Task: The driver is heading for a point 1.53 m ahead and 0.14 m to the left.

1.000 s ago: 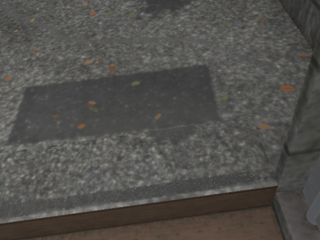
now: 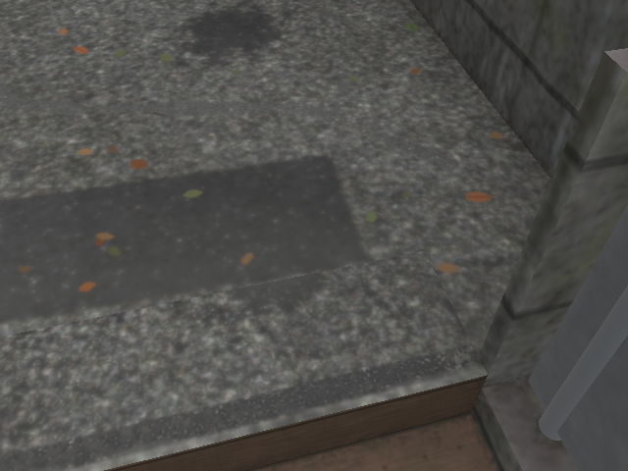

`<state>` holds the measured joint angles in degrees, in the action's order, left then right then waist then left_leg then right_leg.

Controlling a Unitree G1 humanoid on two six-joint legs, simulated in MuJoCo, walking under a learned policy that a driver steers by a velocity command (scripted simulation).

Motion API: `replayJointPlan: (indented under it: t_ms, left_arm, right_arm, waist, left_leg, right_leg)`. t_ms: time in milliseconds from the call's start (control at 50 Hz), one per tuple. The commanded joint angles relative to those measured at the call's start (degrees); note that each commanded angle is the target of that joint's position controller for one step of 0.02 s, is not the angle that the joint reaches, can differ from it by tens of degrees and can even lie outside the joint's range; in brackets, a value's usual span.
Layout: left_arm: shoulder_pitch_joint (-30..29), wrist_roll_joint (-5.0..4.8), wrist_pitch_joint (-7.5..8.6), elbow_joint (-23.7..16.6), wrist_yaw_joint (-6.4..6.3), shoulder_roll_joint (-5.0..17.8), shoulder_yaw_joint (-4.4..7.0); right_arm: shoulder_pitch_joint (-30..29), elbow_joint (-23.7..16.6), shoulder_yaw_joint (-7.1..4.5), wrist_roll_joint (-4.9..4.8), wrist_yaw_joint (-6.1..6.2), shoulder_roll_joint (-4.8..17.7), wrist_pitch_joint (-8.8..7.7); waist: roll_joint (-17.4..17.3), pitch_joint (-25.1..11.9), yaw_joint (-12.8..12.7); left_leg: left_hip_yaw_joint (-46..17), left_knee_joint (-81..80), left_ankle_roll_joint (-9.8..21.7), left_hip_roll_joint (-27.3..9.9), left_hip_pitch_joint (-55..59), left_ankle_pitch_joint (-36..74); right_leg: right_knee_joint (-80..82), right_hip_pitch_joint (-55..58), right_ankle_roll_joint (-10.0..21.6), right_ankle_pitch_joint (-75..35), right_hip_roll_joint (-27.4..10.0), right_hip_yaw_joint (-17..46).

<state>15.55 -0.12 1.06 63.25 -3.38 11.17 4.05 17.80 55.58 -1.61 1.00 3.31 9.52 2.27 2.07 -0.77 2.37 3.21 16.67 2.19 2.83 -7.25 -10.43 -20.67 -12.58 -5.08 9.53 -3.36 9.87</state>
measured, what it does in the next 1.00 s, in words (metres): stands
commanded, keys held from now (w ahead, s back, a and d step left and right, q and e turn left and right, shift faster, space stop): no key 1.00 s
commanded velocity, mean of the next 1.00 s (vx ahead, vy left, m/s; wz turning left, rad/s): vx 0.00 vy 0.00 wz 0.00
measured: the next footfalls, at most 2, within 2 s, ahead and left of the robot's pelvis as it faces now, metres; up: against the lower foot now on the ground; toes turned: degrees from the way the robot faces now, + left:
left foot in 1.70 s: +0.03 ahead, +0.06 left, +0.00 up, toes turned +4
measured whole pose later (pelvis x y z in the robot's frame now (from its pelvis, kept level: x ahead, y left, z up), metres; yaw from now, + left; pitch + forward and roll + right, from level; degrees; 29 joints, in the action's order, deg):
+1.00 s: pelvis +0.00 -0.01 +0.00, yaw +0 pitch +1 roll +1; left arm 16.1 -0.4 1.1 65.9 -3.4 11.0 3.9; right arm 19.6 57.2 -1.8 0.6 3.7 10.1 2.0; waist 1.2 -0.2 2.1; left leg 3.1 18.6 1.7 1.8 -9.2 -10.9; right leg -20.7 -13.8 -4.6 8.8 -2.8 8.8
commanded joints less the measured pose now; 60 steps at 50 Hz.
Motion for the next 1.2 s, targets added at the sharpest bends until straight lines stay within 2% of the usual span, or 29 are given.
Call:
replayJointPlan:
  t_ms: [20,600,640,700,740,780,800,980,1000,1100,1140,1200]
  left_arm:
    - [4.1,-0.06,0.20,0.4,-0.10,5.1,0.83]
    - [4.4,-0.30,0.44,2.7,-0.01,5.1,0.87]
    - [5.3,-0.53,0.25,3.0,-0.19,5.1,0.87]
    - [5.2,-0.38,0.22,2.9,-0.23,5.0,0.82]
    - [4.1,-0.08,0.30,2.3,-0.21,5.3,0.80]
    - [5.4,-0.40,0.15,2.6,-0.38,5.4,0.78]
    - [4.3,-0.24,0.19,2.3,-0.32,5.3,0.72]
    - [4.6,-0.26,0.22,2.2,-0.20,5.4,0.67]
    - [4.1,-0.21,0.14,1.8,-0.04,4.9,0.52]
    - [4.2,-0.22,0.13,1.8,0.24,5.6,0.59]
    - [4.3,-0.28,-0.10,1.9,0.01,4.6,0.29]
    - [2.9,-0.56,0.13,0.5,-0.50,4.6,0.27]
  right_arm:
    - [3.5,-1.3,-1.22,0.01,0.10,5.3,-0.25]
    - [4.8,-0.1,-1.34,-0.43,0.35,5.6,0.10]
    - [5.5,0.3,-1.29,-0.69,0.36,5.7,0.14]
    - [5.3,0.3,-1.20,-0.59,0.40,5.6,0.11]
    - [5.5,0.4,-1.21,-0.17,0.55,5.6,-0.25]
    - [6.5,0.8,-1.21,-0.52,0.65,5.9,-0.47]
    - [5.4,0.5,-1.19,-0.47,0.65,5.5,-0.54]
    - [6.2,0.6,-1.22,-0.46,0.54,5.8,-0.62]
    - [5.9,0.5,-0.82,-0.12,0.45,5.1,-0.42]
    - [6.5,0.5,-0.88,-0.26,0.44,5.9,-0.35]
    - [6.3,0.6,-0.72,-0.24,0.71,5.5,-0.25]
    - [5.3,-0.2,-1.52,-0.72,1.59,8.0,-0.08]
  waist:
    - [-1.8,2.5,-0.2]
    - [-1.0,2.8,-0.1]
    - [-1.1,2.8,-0.1]
    - [-1.1,3.1,-0.2]
    - [-1.6,3.3,-0.1]
    - [-1.4,2.5,-0.2]
    - [-1.2,3.6,-0.2]
    - [-1.1,2.4,-0.2]
    - [-1.6,2.4,-0.4]
    - [-1.2,2.6,-0.3]
    - [-1.8,2.8,-0.3]
    - [-5.3,4.7,-0.1]
  left_leg:
    - [-4.3,-3.5,1.5,-5.8,0.9,7.5]
    - [-3.8,-2.7,1.4,-5.5,-0.7,1.7]
    - [-3.8,-2.8,1.5,-5.4,-1.4,0.1]
    - [-3.8,-2.8,1.5,-5.4,-1.9,-0.3]
    - [-3.6,-2.8,1.4,-5.5,-1.6,-0.1]
    - [-3.6,-2.8,1.5,-5.5,-1.6,-1.0]
    - [-3.8,-2.8,1.5,-5.6,-1.9,-0.2]
    - [-3.6,-2.5,1.4,-5.7,-1.2,1.7]
    - [-3.9,-2.8,1.5,-6.0,-1.3,2.5]
    - [-3.8,-2.8,1.6,-6.0,-0.8,3.1]
    - [-4.7,-5.1,1.9,-6.2,-1.7,-8.2]
    - [-8.6,-7.7,4.3,-8.1,-3.3,-23.5]
  right_leg:
    - [2.2,-2.8,2.1,-5.2,-0.2,-2.3]
    - [2.9,-3.5,2.5,-4.9,0.1,-2.9]
    - [2.7,-3.3,2.4,-4.0,0.3,-3.0]
    - [2.7,-3.5,2.4,-4.1,0.3,-3.0]
    - [2.8,-3.9,2.5,-5.0,0.1,-3.0]
    - [2.6,-3.3,2.3,-4.8,0.3,-3.1]
    - [2.7,-3.9,2.4,-5.3,0.1,-3.1]
    - [2.4,-3.1,2.4,-6.2,0.1,-3.2]
    - [2.7,-3.0,2.3,-5.5,-0.1,-2.6]
    - [3.0,-3.1,2.2,-5.2,-0.1,-2.6]
    - [3.0,-3.4,2.6,0.5,0.8,-3.5]
    - [-1.9,-7.7,3.6,9.0,3.4,-6.5]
